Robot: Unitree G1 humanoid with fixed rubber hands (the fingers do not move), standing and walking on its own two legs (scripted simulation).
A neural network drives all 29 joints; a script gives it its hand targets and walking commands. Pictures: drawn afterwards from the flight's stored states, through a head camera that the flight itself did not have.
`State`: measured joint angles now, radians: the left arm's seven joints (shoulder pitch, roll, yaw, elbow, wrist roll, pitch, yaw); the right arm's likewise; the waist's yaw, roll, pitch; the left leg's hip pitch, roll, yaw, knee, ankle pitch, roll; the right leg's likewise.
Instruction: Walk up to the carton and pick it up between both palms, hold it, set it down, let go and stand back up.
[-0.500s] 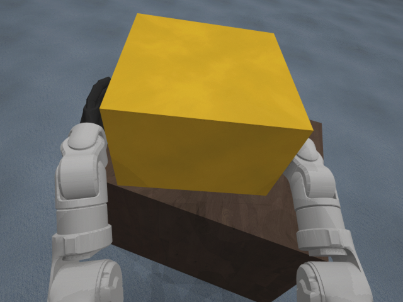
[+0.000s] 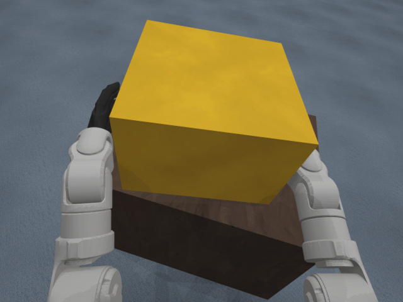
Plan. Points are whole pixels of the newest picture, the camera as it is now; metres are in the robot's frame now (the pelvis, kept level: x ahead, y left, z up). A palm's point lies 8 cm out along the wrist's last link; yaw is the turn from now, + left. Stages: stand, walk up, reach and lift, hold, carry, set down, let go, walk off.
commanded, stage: hold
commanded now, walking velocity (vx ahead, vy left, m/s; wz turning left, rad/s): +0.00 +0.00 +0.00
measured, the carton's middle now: (207, 111) +0.39 -0.02 +0.19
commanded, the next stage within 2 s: none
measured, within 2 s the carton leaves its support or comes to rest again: neither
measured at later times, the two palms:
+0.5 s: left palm (99, 126) +0.36 +0.17 +0.18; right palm (293, 141) +0.35 -0.19 +0.16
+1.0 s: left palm (97, 127) +0.36 +0.17 +0.18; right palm (292, 140) +0.35 -0.19 +0.16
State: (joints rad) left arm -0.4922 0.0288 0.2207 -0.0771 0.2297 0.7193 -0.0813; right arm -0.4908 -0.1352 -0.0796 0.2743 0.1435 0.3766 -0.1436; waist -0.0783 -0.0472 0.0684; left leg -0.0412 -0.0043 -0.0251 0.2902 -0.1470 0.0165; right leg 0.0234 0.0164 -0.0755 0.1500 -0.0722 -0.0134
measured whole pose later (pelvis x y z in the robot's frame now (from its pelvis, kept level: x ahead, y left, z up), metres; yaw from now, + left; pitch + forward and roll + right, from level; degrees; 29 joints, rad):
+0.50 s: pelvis +0.00 +0.00 +0.00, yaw +1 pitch -5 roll -1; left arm -0.52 0.06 0.22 -0.03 0.23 0.73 -0.08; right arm -0.53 -0.11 -0.11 0.33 0.13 0.38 -0.14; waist -0.09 -0.06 0.05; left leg -0.06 -0.01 -0.04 0.30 -0.14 0.01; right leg 0.02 0.02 -0.09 0.15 -0.07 -0.02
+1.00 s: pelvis +0.00 +0.00 +0.00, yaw +1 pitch -5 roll -1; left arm -0.52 0.06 0.22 -0.02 0.22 0.72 -0.08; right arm -0.53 -0.11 -0.11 0.34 0.13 0.37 -0.14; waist -0.08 -0.06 0.05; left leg -0.06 0.00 -0.04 0.30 -0.14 0.01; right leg 0.01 0.02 -0.09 0.15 -0.07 -0.02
